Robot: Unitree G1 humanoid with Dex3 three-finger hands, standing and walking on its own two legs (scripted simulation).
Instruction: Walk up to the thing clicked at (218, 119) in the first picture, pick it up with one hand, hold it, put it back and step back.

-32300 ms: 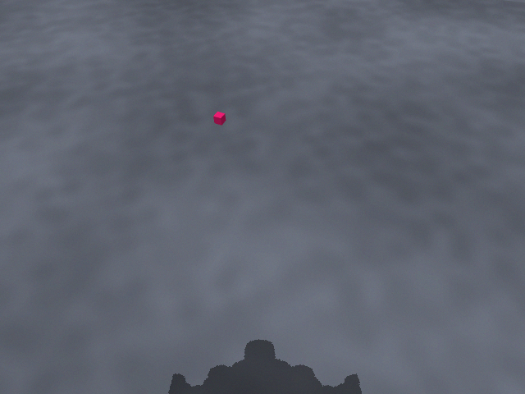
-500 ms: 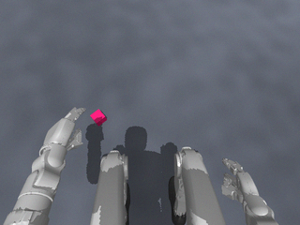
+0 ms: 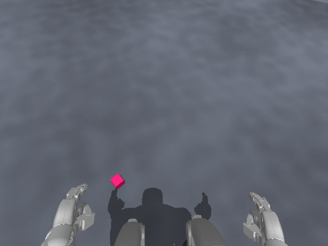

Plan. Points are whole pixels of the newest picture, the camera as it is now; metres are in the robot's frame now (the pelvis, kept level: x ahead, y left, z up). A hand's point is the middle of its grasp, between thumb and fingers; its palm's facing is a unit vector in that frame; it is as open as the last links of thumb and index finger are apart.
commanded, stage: home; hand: left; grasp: from above
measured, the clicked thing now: (117, 181) +0.47 +0.23 -0.64
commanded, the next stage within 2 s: none
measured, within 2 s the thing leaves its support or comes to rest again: neither
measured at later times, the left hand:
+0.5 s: hand (79, 226) +0.18 +0.19 +0.00, palm faces +0.07 -0.98 -0.20, open 7.4 cm
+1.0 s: hand (81, 227) +0.18 +0.18 +0.00, palm faces +0.05 -0.98 -0.21, open 7.4 cm
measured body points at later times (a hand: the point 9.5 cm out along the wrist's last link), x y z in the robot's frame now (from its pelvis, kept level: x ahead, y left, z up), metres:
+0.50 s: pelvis +0.03 +0.00 +0.05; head +0.05 +0.01 +0.50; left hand +0.18 +0.24 +0.01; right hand +0.20 -0.24 -0.01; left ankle +0.02 +0.12 -0.64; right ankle +0.03 -0.13 -0.64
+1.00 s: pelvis +0.02 +0.00 +0.05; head +0.04 +0.00 +0.50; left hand +0.17 +0.23 +0.01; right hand +0.18 -0.24 -0.02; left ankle +0.02 +0.12 -0.64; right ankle +0.03 -0.13 -0.64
